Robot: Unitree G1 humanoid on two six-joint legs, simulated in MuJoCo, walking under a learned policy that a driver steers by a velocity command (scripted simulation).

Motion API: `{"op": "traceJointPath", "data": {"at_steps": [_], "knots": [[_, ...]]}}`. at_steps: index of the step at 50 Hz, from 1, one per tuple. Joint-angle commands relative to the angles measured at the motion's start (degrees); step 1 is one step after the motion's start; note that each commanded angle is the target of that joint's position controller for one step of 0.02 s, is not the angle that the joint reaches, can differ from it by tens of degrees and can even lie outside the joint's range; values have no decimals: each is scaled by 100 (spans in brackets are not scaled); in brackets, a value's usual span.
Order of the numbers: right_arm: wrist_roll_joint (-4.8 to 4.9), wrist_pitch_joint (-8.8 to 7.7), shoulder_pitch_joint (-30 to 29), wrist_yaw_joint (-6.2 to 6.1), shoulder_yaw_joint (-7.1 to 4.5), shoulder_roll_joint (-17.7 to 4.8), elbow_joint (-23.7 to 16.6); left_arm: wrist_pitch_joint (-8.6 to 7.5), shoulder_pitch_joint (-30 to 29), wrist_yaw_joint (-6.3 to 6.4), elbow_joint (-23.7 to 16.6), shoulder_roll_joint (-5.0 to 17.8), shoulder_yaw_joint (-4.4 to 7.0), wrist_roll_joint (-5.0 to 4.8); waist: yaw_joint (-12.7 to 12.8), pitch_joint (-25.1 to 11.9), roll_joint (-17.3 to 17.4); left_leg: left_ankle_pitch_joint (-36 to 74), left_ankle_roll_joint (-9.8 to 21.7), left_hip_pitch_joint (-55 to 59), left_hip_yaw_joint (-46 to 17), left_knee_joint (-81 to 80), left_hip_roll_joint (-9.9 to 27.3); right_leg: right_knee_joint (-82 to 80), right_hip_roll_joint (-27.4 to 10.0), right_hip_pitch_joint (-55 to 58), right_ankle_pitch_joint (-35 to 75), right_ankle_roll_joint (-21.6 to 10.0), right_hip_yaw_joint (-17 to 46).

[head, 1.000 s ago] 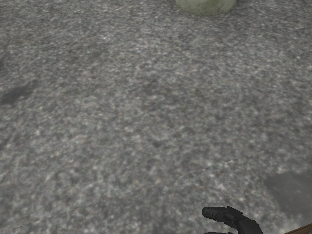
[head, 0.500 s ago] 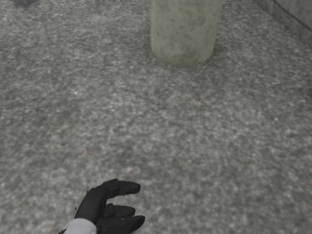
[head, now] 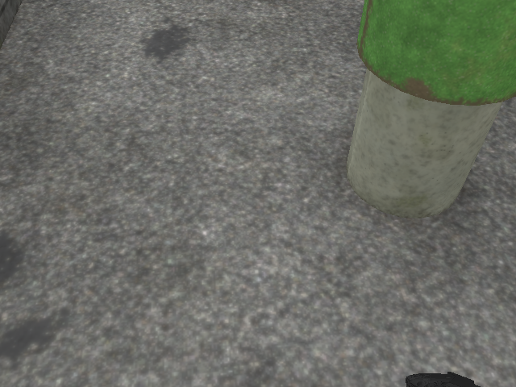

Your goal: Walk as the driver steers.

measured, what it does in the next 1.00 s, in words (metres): walks ahead, turning left: left foot, then right foot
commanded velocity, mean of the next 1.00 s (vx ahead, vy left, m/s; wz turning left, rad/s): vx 0.50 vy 0.00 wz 0.58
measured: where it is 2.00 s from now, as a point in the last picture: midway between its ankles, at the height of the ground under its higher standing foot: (131, 232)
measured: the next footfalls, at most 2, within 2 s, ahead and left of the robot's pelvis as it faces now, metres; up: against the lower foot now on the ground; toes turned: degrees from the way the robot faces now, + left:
left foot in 0.10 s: +0.22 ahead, +0.13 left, +0.00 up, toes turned +4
right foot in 0.56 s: +0.51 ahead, -0.03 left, +0.00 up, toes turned +24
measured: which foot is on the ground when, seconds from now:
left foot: up 0.00-0.08, down 0.10-0.56, up 0.58-1.00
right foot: down 0.00-0.14, up 0.16-0.54, down 0.56-1.00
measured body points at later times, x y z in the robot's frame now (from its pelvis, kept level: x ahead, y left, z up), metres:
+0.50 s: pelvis +0.28 +0.04 +0.00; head +0.30 +0.05 +0.45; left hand +0.46 +0.33 -0.07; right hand +0.35 -0.22 -0.13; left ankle +0.18 +0.13 -0.74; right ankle +0.48 -0.06 -0.71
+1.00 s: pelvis +0.50 +0.13 +0.00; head +0.52 +0.15 +0.45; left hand +0.33 +0.37 -0.13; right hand +0.82 +0.09 -0.07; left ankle +0.52 +0.32 -0.71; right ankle +0.48 -0.05 -0.74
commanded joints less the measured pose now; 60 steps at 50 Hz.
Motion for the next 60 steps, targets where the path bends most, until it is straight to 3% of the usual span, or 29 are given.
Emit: {"op": "traceJointPath", "data": {"at_steps": [1,5,6,7,8,10,11,13,14,17,20,24,26,27,28,29,30,32,34,39,48,50,52,53,54,55,56,58,60], "knots": [[24,6,-204,-13,-124,-214,-284,89,530,44,36,839,265,68,-208,540,-381,-550,61,-188,104,-720,-146,137,-1808,1295,5460,-704,322],[151,-185,381,-246,-338,-688,-219,235,537,144,-147,1153,463,106,-431,154,-472,-331,434,1792,445,-1129,-855,1486,-1690,935,6971,-425,-19],[139,-241,1194,-351,-423,-901,-18,163,808,209,-255,835,393,204,-431,-545,-63,321,890,3734,-29,-305,-801,2537,-1472,-400,6302,-39,-46],[88,-254,2368,-441,-491,-1085,226,48,829,191,-450,569,227,148,-914,-1311,620,144,1522,6184,-1349,-323,-221,3893,-948,-2689,4183,550,153],[-50,-161,3744,-432,-446,-986,728,83,255,-67,-651,797,287,175,-1282,-1610,1311,502,2076,7225,-3225,-1572,747,5668,36,-3833,-1148,759,463],[-119,-268,3040,-463,-654,-1276,744,-20,-1050,-191,-1110,731,300,-58,-1394,-21,524,-44,1568,5931,-3086,-2208,859,6960,-319,-5387,-795,356,2072],[-73,-319,2513,-435,-555,-967,709,-21,-1026,-88,-1224,805,325,52,-1010,-81,257,374,1648,5047,-2813,-2280,859,6627,-471,-4862,-573,260,2159],[18,-259,1663,-310,-324,-366,522,84,-803,123,-1214,205,198,184,-307,57,-67,611,1682,3268,-2442,-2694,719,6123,-748,-3688,-444,93,1990],[607,-218,1285,-393,-324,-580,171,-100,-1504,340,-1782,966,432,-579,-88,263,-199,71,1558,2845,-2849,-3039,544,5939,-566,-3806,-371,192,1813],[270,-123,1211,-557,-396,-1120,-244,-101,-1452,469,-1744,948,437,-421,-20,451,-17,-78,1218,2132,-1982,-3036,309,4125,-717,-3672,518,361,1591],[239,-20,2029,-607,-448,-1152,-222,19,-1975,462,-1842,548,374,-344,-396,280,507,-507,979,1499,-1621,-2825,-139,2788,-212,-2479,1965,418,1354],[428,-52,2351,-619,-423,-935,-337,121,-2199,407,-2013,951,504,-507,-465,240,564,-1689,843,2385,-2384,-2249,137,1846,-194,-2366,1899,443,1740],[381,14,2325,-609,-404,-866,-372,14,-2099,381,-2033,1047,533,-419,-257,182,543,-1499,678,2504,-2459,-1564,-14,1649,-129,-1893,1233,303,1661],[344,4,2120,-620,-390,-786,-488,-33,-1483,393,-1936,1105,590,-382,156,-51,590,-1187,502,2039,-2208,-805,-263,1669,-334,-1078,1112,124,1745],[215,-69,2071,-600,-276,-413,-705,-35,-498,421,-1793,1659,735,-333,451,-734,-134,-1799,214,1278,-1571,898,-670,1629,-1363,263,883,-270,2704],[394,-152,2900,-579,-186,-177,-882,42,48,427,-1604,2219,862,-251,64,-1324,-2266,-3534,-71,-304,-865,2526,-1068,698,-2778,1567,-176,-1267,5699],[425,-128,2830,-629,-290,-779,-764,34,-122,438,-1713,1634,766,-369,223,-1022,-1663,-3193,-116,-954,-949,3477,-503,495,-2810,1332,-1383,-1273,6268],[310,-16,1773,-595,-336,-889,-1047,97,-524,433,-1735,1169,617,-342,258,-129,-358,-2298,-39,-899,-664,3863,-122,389,-2242,-35,-675,-932,4438],[302,76,1792,-563,-407,-802,-1101,128,-1141,287,-1764,830,518,-225,-182,190,-512,-2018,-34,-233,-756,3212,185,248,-1740,-1124,623,-766,3226],[278,191,1429,-503,-319,-546,-1475,146,-764,315,-1457,1159,630,-288,-189,169,-265,-1357,-289,-242,-603,2161,324,-130,-1825,-1095,1991,-1046,2138],[340,243,99,-267,-266,-649,-2049,283,-368,318,-1329,1703,788,-431,237,576,-423,-937,-135,356,164,-148,121,13,-1852,-426,1771,-585,877],[322,256,180,-240,-312,-741,-2128,369,-360,324,-1303,1855,833,-476,112,566,-586,-1501,61,745,431,-459,-101,447,-1934,-218,2810,-493,677],[272,240,1258,-246,-498,-969,-1827,436,-359,337,-1267,1851,809,-532,-507,-2,-490,-1245,375,2606,811,-1255,-679,2013,-1649,-540,4650,-315,223],[270,246,2354,-326,-678,-1326,-1545,415,-263,334,-1270,1602,697,-427,-985,-594,-165,-949,623,4553,101,-1211,-391,3430,-1437,-1770,3901,-96,140],[274,198,2698,-401,-772,-2096,-1484,284,-104,251,-1630,910,430,-185,-708,-976,1470,-1074,1442,6404,-2852,-1586,1343,5686,-577,-4354,-649,278,248],[226,145,3117,-411,-668,-1875,-1525,67,-281,182,-1597,1161,444,-440,-987,-1890,1328,-1190,1912,6667,-4383,-2365,1972,6773,-320,-5033,-1495,223,1497],[161,93,2898,-392,-562,-1533,-1445,18,-706,148,-1681,1465,540,-673,-1017,-1252,897,-636,1625,6260,-3377,-2262,1790,6984,-604,-5485,-1040,134,1613],[204,44,2031,-377,-417,-1106,-1487,83,-1032,193,-1681,1398,518,-486,-612,-466,356,-51,1211,4597,-1977,-2342,1332,6284,-1038,-4984,-224,78,1605],[151,-49,1593,-360,-343,-873,-1486,288,-734,185,-1601,1351,560,-488,-191,-147,478,8,1042,3631,-1378,-2790,1113,5903,-1151,-4337,202,77,1748]]}}
Over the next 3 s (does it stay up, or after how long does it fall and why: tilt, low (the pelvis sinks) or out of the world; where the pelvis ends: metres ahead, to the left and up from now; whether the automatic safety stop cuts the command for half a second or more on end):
stays up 1.48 0.40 0.01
